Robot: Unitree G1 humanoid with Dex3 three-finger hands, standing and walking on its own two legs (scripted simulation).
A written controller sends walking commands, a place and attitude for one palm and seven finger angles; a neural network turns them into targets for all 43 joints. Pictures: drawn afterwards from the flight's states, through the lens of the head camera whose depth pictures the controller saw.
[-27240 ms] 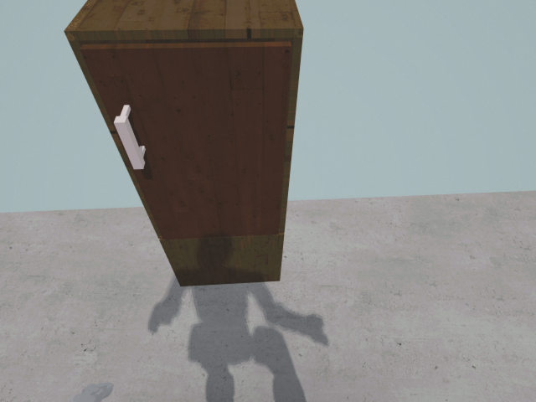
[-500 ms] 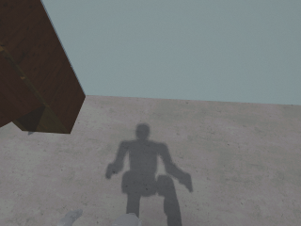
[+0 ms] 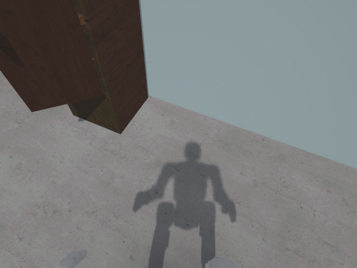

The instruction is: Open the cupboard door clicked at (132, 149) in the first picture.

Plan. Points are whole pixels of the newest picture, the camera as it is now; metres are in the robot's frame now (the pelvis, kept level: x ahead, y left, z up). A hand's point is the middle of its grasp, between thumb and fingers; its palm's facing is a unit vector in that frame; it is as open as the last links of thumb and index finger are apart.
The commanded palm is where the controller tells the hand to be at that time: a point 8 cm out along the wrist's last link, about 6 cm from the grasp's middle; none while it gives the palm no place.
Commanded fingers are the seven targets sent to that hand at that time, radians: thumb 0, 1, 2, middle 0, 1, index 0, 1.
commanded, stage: turn to face it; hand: left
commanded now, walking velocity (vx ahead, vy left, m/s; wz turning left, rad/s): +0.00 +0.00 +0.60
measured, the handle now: out of the picture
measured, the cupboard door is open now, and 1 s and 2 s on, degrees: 46 46 46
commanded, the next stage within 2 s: take the last steps up to it in 0.48 s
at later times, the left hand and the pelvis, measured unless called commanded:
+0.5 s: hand out of the picture -0.02 +0.18 -0.19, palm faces +0.32 -0.93 -0.19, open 7.3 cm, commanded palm none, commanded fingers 0.00 0.90 0.90 -0.20 -0.30 -0.20 -0.30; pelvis +0.00 -0.01 -0.01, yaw +18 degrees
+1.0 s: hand out of the picture +0.00 +0.19 -0.16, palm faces +0.47 -0.86 -0.22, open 7.3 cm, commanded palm none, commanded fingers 0.00 0.90 0.90 -0.20 -0.30 -0.20 -0.30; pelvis +0.04 +0.01 +0.00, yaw +25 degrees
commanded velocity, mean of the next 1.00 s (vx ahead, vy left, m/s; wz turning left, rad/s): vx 0.13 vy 0.06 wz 0.31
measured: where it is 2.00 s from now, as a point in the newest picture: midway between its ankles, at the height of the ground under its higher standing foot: (126, 236)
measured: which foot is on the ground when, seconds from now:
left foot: down 0.00-0.12, up 0.14-0.46, down 0.48-0.86, up 0.88-1.00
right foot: up 0.00-0.12, down 0.14-0.48, up 0.50-0.86, down 0.88-1.00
